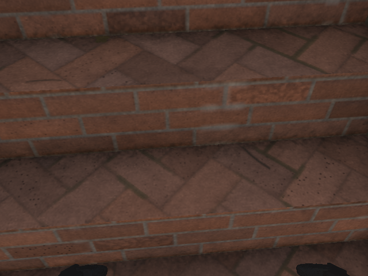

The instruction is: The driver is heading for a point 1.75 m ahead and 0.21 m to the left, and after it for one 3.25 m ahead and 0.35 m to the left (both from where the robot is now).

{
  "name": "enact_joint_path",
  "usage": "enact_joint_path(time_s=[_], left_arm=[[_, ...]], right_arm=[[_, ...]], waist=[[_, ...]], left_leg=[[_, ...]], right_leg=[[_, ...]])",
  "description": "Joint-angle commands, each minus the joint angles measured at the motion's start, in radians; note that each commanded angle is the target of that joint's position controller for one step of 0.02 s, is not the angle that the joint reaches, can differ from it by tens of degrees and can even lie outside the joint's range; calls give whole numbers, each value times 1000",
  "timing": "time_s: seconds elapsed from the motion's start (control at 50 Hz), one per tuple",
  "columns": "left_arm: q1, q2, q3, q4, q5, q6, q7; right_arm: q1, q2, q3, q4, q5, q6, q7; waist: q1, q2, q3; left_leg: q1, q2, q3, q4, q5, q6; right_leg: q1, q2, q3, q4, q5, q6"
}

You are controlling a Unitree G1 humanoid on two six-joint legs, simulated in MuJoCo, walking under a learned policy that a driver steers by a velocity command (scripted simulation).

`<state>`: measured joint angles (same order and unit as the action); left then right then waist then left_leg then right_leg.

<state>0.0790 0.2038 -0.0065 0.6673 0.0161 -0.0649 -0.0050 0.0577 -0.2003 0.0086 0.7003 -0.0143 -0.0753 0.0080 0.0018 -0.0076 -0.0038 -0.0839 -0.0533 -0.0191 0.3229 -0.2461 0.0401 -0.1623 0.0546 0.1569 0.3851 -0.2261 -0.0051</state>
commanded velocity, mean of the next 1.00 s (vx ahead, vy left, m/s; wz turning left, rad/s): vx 0.49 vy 0.00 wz -0.01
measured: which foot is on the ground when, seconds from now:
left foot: down 0.00-1.00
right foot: down 0.00-1.00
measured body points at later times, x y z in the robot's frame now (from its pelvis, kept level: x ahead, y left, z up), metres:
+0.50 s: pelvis +0.00 +0.01 +0.00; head +0.00 +0.01 +0.45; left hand +0.20 +0.24 -0.07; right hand +0.20 -0.22 -0.08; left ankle -0.05 +0.10 -0.75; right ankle -0.01 -0.12 -0.75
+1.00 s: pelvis -0.01 +0.02 +0.00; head -0.01 +0.02 +0.45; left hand +0.17 +0.26 -0.09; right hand +0.16 -0.23 -0.10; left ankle -0.05 +0.10 -0.75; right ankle -0.01 -0.12 -0.75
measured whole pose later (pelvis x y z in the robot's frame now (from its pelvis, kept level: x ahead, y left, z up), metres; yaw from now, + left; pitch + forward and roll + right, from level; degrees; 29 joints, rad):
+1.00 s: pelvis -0.01 +0.02 +0.00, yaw +1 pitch +0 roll +0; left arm 0.08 0.27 -0.06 0.80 0.03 -0.06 0.00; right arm 0.07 -0.27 0.07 0.87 -0.03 -0.07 0.03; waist -0.01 0.00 -0.01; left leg -0.06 -0.07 -0.03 0.25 -0.19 0.06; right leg -0.12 0.02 0.14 0.29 -0.17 0.02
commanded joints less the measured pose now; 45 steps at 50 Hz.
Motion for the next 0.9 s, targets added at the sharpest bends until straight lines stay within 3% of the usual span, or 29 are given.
enact_joint_path(time_s=[0.02,0.54,0.8,0.84,0.9], left_arm=[[-66,86,16,-87,3,-15,3],[-93,142,-9,-35,9,-9,8],[-82,160,-18,21,10,-4,14],[-78,161,-22,33,8,-4,18],[-75,168,-24,46,15,-12,9]], right_arm=[[-72,-92,-19,-79,-4,-14,3],[-97,-150,17,13,-12,-17,16],[-82,-175,27,78,-10,-19,19],[-74,-173,31,87,-2,-24,20],[-63,-190,30,92,-14,-11,18]], waist=[[-1,10,-128],[-6,9,-99],[-7,9,-89],[-8,12,-78],[-13,7,-96]], left_leg=[[126,137,-85,14,499,1],[86,133,-103,-58,329,-10],[77,127,-103,-75,312,-11],[73,125,-108,-82,308,-7],[100,121,-108,-74,318,-4]], right_leg=[[-6,-106,55,-22,363,-6],[26,-110,37,-97,263,25],[35,-109,27,-114,254,30],[37,-110,31,-121,256,34],[25,-109,21,-112,262,38]])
